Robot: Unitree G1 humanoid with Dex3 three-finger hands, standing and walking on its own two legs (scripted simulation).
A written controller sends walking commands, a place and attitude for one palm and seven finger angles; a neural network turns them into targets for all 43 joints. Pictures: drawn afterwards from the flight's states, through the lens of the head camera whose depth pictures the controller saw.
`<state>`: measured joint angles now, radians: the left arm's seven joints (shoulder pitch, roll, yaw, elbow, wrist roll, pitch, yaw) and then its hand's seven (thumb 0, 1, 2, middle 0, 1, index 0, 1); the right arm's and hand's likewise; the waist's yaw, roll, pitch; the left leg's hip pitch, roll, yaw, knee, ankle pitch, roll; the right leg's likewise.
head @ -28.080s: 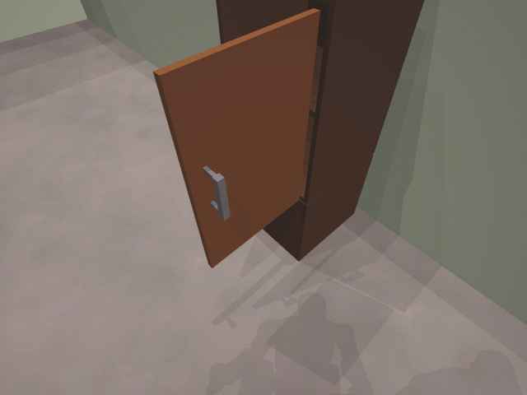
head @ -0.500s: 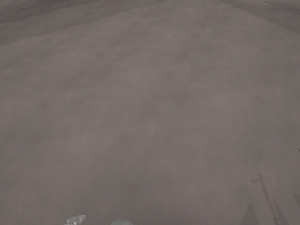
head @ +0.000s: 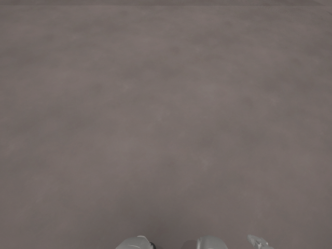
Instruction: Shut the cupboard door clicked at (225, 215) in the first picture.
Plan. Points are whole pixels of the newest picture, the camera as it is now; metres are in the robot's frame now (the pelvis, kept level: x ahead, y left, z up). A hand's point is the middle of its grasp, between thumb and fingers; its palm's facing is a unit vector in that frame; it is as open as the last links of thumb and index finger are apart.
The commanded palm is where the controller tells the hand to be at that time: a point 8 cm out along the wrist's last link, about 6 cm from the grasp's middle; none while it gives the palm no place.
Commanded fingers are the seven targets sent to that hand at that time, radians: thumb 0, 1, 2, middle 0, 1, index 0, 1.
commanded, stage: turn to face it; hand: left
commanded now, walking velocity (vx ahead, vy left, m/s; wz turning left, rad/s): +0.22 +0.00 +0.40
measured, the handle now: out of the picture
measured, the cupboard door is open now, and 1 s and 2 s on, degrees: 58 58 58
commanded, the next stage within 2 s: none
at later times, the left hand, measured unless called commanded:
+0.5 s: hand (128, 202) +0.25 +0.13 -0.17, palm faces -0.08 -0.98 -0.18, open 7.4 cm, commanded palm none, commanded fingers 0.00 0.90 0.90 -0.20 -0.30 -0.20 -0.30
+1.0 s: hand (118, 157) +0.38 +0.18 -0.15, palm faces -0.31 -0.92 -0.23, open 7.4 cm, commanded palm none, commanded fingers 0.00 0.90 0.90 -0.20 -0.30 -0.20 -0.30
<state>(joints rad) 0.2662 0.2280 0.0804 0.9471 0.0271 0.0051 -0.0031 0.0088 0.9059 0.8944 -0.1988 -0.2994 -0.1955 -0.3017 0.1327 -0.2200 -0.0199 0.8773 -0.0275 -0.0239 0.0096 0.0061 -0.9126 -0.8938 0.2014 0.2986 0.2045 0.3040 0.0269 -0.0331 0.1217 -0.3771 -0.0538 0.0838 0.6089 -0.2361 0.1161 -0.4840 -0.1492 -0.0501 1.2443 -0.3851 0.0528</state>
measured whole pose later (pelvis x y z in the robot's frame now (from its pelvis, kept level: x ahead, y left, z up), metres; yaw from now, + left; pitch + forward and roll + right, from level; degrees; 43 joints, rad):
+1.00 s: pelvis +0.22 +0.00 +0.01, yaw -24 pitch +0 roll -2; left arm 0.19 0.28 0.11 0.88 0.02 0.07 -0.03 0.00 0.91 0.89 -0.20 -0.30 -0.19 -0.30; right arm 0.13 -0.19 -0.01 0.86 -0.04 0.02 -0.03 0.01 -0.91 -0.89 0.21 0.30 0.21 0.30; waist 0.04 -0.02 0.09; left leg -0.25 0.13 0.11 0.54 -0.28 -0.02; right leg -0.44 -0.01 -0.05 1.03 -0.51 0.05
